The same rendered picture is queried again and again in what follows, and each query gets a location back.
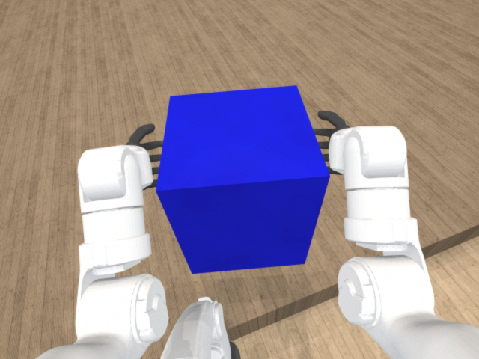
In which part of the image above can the left robot forearm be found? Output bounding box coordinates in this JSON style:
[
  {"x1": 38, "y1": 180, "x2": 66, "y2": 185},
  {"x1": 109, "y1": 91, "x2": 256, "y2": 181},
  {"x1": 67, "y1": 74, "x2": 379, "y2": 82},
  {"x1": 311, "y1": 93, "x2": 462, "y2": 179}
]
[{"x1": 76, "y1": 145, "x2": 153, "y2": 337}]

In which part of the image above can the right robot forearm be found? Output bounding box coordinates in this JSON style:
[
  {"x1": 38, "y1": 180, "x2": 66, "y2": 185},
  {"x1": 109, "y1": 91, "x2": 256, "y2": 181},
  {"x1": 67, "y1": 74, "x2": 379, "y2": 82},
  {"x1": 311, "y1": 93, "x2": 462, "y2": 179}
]
[{"x1": 329, "y1": 126, "x2": 434, "y2": 302}]

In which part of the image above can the right robot upper arm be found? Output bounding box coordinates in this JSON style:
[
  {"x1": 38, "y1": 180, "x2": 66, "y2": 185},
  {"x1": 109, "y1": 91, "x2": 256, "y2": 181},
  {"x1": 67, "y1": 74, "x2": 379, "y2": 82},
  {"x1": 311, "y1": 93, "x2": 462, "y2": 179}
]
[{"x1": 338, "y1": 255, "x2": 479, "y2": 359}]

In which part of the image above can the robot left hand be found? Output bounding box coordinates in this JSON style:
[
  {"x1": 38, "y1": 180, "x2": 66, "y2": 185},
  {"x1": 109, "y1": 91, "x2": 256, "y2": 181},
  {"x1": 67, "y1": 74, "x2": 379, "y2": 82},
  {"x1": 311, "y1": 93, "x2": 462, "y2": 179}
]
[{"x1": 126, "y1": 124, "x2": 163, "y2": 190}]

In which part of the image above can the carton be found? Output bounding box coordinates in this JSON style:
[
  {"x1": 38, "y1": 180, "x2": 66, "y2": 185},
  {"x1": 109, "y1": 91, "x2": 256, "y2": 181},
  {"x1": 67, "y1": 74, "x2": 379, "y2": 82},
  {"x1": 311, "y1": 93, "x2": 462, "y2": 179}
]
[{"x1": 156, "y1": 85, "x2": 330, "y2": 274}]

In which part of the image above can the robot left shin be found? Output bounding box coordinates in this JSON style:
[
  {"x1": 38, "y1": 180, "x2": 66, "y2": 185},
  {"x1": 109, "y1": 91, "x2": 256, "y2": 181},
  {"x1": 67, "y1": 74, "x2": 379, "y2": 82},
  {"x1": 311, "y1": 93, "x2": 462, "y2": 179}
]
[{"x1": 198, "y1": 297, "x2": 231, "y2": 359}]

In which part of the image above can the robot right hand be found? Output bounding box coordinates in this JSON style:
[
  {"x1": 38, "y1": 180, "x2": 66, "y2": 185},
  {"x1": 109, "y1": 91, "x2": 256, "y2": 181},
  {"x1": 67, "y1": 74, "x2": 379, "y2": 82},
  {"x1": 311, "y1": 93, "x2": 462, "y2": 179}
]
[{"x1": 313, "y1": 111, "x2": 350, "y2": 175}]

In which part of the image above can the robot left thigh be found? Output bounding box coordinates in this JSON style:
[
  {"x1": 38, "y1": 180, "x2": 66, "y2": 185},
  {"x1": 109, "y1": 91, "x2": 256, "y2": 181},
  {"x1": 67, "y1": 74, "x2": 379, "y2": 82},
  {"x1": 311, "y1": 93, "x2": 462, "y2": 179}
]
[{"x1": 160, "y1": 300, "x2": 225, "y2": 359}]

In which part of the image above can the left robot upper arm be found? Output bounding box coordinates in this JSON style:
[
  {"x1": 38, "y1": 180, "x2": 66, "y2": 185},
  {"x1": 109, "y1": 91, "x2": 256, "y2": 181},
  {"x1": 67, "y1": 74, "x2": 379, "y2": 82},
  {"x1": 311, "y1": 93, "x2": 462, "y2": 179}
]
[{"x1": 36, "y1": 274, "x2": 168, "y2": 359}]

